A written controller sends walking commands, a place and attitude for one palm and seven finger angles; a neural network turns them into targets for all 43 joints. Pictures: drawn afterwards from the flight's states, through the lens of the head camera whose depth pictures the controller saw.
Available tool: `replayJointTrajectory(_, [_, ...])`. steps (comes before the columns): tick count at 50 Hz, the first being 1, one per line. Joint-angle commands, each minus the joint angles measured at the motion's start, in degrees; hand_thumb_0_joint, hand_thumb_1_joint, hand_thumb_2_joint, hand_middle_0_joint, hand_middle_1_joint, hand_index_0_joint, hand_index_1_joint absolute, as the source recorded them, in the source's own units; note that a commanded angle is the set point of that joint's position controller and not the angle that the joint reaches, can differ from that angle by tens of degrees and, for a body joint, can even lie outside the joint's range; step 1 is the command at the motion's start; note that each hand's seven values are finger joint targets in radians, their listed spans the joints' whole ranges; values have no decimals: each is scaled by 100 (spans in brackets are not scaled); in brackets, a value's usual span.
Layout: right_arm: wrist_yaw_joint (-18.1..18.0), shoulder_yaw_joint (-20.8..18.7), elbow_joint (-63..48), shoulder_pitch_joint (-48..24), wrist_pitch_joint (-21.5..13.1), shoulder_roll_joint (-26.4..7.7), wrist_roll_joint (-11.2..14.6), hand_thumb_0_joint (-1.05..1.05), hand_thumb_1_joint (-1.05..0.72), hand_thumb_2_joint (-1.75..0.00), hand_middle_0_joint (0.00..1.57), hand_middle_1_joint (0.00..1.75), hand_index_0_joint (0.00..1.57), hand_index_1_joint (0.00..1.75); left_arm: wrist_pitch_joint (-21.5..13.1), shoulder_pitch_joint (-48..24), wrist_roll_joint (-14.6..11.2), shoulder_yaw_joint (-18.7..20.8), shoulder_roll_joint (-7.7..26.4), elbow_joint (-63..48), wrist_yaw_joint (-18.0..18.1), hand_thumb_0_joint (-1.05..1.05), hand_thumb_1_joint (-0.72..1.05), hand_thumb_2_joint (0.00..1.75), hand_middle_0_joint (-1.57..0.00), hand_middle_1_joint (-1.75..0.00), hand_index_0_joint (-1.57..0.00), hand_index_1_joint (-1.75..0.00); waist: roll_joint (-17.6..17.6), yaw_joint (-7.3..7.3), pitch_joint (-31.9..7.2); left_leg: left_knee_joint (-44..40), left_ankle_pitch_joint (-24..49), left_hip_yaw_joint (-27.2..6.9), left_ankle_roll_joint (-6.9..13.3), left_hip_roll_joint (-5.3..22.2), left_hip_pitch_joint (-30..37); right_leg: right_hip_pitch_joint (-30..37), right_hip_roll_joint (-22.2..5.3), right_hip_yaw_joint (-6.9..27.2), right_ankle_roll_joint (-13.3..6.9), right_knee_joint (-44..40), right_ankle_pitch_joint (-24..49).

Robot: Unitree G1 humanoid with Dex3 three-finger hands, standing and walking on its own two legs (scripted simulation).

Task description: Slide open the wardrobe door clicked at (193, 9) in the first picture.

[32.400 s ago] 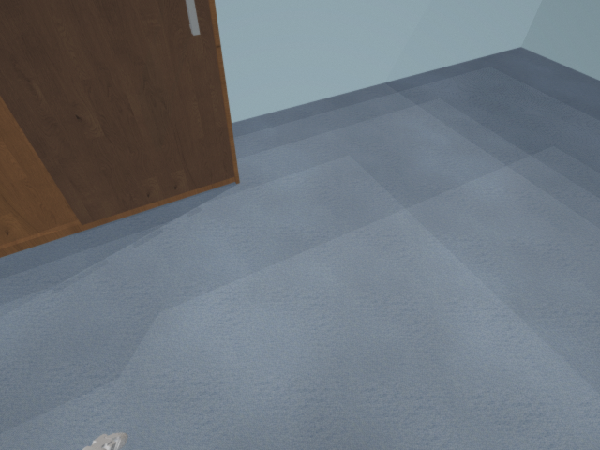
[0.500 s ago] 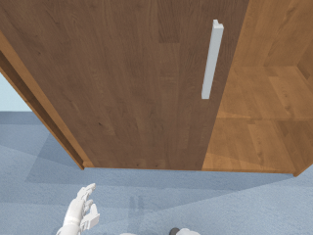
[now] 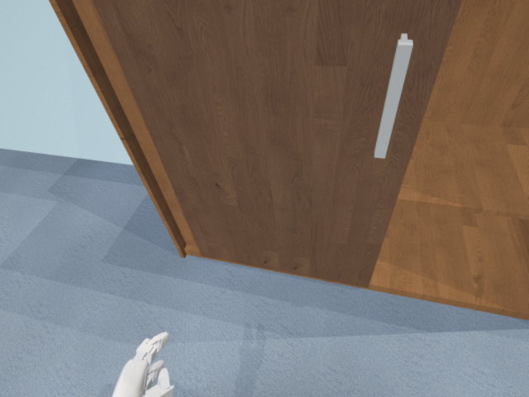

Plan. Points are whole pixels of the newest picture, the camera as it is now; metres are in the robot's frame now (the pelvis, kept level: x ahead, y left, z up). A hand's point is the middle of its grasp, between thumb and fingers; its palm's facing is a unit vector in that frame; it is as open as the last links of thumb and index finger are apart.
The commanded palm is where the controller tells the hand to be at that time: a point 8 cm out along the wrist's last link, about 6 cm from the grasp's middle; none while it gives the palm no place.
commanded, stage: stop stepping back and stand still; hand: right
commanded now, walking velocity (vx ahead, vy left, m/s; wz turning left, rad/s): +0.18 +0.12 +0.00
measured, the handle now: (390, 101) +0.66 -0.19 +0.11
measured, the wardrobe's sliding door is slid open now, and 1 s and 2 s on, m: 0.60 0.60 0.60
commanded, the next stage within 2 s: let the arm hang, fingers relaxed in 1.76 s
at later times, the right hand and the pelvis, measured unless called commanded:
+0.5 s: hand out of the picture +0.19 -0.27 +0.16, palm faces +0.45 +0.78 -0.43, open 7.4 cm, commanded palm +0.11 -0.31 +0.17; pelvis -0.01 -0.01 -0.02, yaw -3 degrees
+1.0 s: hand out of the picture +0.25 -0.29 +0.16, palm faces +0.39 +0.78 -0.49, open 7.4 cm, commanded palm +0.17 -0.34 +0.17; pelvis +0.05 -0.03 -0.01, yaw -3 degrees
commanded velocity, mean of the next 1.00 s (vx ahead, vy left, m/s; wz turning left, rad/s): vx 0.06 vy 0.01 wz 0.00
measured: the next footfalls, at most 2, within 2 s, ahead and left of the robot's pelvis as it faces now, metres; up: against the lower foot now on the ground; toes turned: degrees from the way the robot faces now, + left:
left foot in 0.14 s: +0.04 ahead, +0.07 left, +0.00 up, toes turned -1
right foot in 0.36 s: +0.07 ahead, -0.15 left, +0.00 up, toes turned -8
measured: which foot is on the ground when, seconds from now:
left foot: up 0.00-0.12, down 0.14-1.00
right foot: down 0.00-0.12, up 0.14-0.34, down 0.36-1.00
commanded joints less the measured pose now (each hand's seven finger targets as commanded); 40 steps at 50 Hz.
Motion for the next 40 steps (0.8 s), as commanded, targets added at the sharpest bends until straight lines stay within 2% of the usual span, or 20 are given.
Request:
replayJointTrajectory(1, [-108,-797,-1798,1016,-557,-970,-144,0,-90,-90,20,30,20,30,-218,-754,-2,394,972,-1044,-17,0,90,90,-20,-30,-20,-30,-2170,-453,-742,-812,89,646,122,-155,1487,-734,-1099,1042,270,-1930,-3034])
replayJointTrajectory(4, [-150,-874,-1368,803,-418,-1087,-195,0,-90,-90,20,30,20,30,5,-715,47,478,951,-983,77,0,90,90,-20,-30,-20,-30,-1404,-466,-782,-1993,-90,589,349,12,2243,-1139,-693,524,313,-766,-2906])
replayJointTrajectory(5, [-155,-920,-1151,771,-360,-1119,-188,0,-90,-90,20,30,20,30,83,-567,33,515,932,-896,110,0,90,90,-20,-30,-20,-30,-545,-401,-852,-2342,-103,94,575,517,1966,-1026,-407,175,236,419,-2440])
replayJointTrajectory(7, [-124,-879,-1080,-54,-355,-1136,-76,0,-90,-90,20,30,20,30,220,-635,-42,563,1005,-808,167,0,90,90,-20,-30,-20,-30,811,-330,-221,-3418,-968,-2264,1434,2327,260,-1454,-149,154,248,3529,-1727])
replayJointTrajectory(8, [-133,-1008,-1015,-506,-442,-1274,-61,0,-90,-90,20,30,20,30,206,-611,13,526,1039,-668,157,0,90,90,-20,-30,-20,-30,470,-203,-37,-3327,-485,-1908,1481,2406,-146,-1526,-298,249,307,4224,-1471])
replayJointTrajectory(11, [-97,-491,99,-701,-369,-753,-171,0,-90,-90,20,30,20,30,134,-602,-74,537,1010,-593,183,0,90,90,-20,-30,-20,-30,468,-123,31,-3022,-1850,-1172,980,1921,-823,-662,-684,270,139,3057,-1486])
replayJointTrajectory(15, [-135,98,-607,-1333,-448,-529,-247,0,-90,-90,20,30,20,30,-16,-910,-40,422,1012,-617,344,0,90,90,-20,-30,-20,-30,-565,-147,354,-2182,-1453,-385,764,1426,-997,512,-404,-334,13,912,-1590])
replayJointTrajectory(16, [-151,-30,-718,-1331,-490,-672,-253,0,-90,-90,20,30,20,30,-77,-744,-13,402,1062,-602,337,0,90,90,-20,-30,-20,-30,-957,-169,301,-1478,-1111,-135,591,1104,-911,614,-488,-1,-69,398,-1829])
replayJointTrajectory(18, [-200,-262,-1522,-1475,-644,-858,-269,0,-90,-90,20,30,20,30,-158,-702,-41,414,1167,-792,255,0,90,90,-20,-30,-20,-30,-2460,-206,228,473,-535,519,27,147,-1479,758,-1986,2794,-759,-1021,-2528])
replayJointTrajectory(19, [-209,-562,-1743,-1405,-717,-1154,-299,0,-90,-90,20,30,20,30,-201,-734,-12,415,1033,-842,217,0,90,90,-20,-30,-20,-30,-1988,-287,196,1075,-401,340,-3,166,-1257,428,-2166,2861,-954,-1268,-2320])
replayJointTrajectory(21, [-188,-884,-1766,-657,-742,-1300,-212,0,-90,-90,20,30,20,30,-267,-695,16,401,885,-776,139,0,90,90,-20,-30,-20,-30,-1868,-326,-24,686,-297,118,10,403,-503,-215,-1915,2420,-856,-1080,-2410])
replayJointTrajectory(24, [-224,-959,-1533,243,-629,-1065,-243,0,-90,-90,20,30,20,30,-200,-685,-81,380,880,-855,26,0,90,90,-20,-30,-20,-30,-1707,-457,-404,-1313,603,334,11,371,1484,-1104,-1105,577,-254,104,-2065])
replayJointTrajectory(25, [-205,-1014,-1268,524,-631,-1090,-227,0,-90,-90,20,30,20,30,-177,-666,-77,428,845,-909,12,0,90,90,-20,-30,-20,-30,-728,-474,-486,-1925,542,-420,196,721,1625,-1315,-621,142,-35,1191,-1886])
replayJointTrajectory(26, [-178,-953,-1057,478,-591,-1073,-185,0,-90,-90,20,30,20,30,-108,-674,-89,493,826,-945,-5,0,90,90,-20,-30,-20,-30,603,-387,-467,-2690,188,-2168,637,1675,1277,-1618,-149,-111,163,2612,-1973])
replayJointTrajectory(27, [-189,-897,-1019,149,-615,-988,-117,0,-90,-90,20,30,20,30,-118,-668,-98,498,863,-914,4,0,90,90,-20,-30,-20,-30,562,-353,-416,-2868,785,-2645,920,2225,1041,-1658,-175,91,209,3461,-1995])
replayJointTrajectory(30, [-158,-724,-435,88,-654,-751,-95,0,-90,-90,20,30,20,30,-123,-576,-105,399,835,-699,14,0,90,90,-20,-30,-20,-30,17,-228,-321,-2243,2861,-1635,940,1997,1032,-1398,-522,296,232,3113,-1685])
replayJointTrajectory(32, [-201,-702,-47,45,-688,-751,-150,0,-90,-90,20,30,20,30,-88,-600,-80,301,755,-665,85,0,90,90,-20,-30,-20,-30,367,-277,-481,-1807,3899,-731,772,1647,1212,-841,-466,-58,176,1935,-1404])
replayJointTrajectory(35, [-199,-394,-193,-647,-677,-659,-143,0,-90,-90,20,30,20,30,-133,-831,-58,323,843,-669,184,0,90,90,-20,-30,-20,-30,178,-282,-548,-1656,3201,-338,318,1287,801,485,-327,-211,69,442,-191])
replayJointTrajectory(38, [-195,-316,-858,-715,-678,-740,-197,0,-90,-90,20,30,20,30,-93,-839,-101,447,1077,-827,179,0,90,90,-20,-30,-20,-30,-669,-443,-744,-1343,2227,-138,-254,748,279,1310,-1220,735,-285,248,1242])
replayJointTrajectory(40, [-225,-555,-1315,-739,-673,-1042,-250,0,-90,-90,20,30,20,30,-108,-900,-102,422,1026,-910,167,0,90,90,-20,-30,-20,-30,-892,-423,-681,-1370,2974,-92,-219,644,506,1139,-1095,576,-246,481,2011])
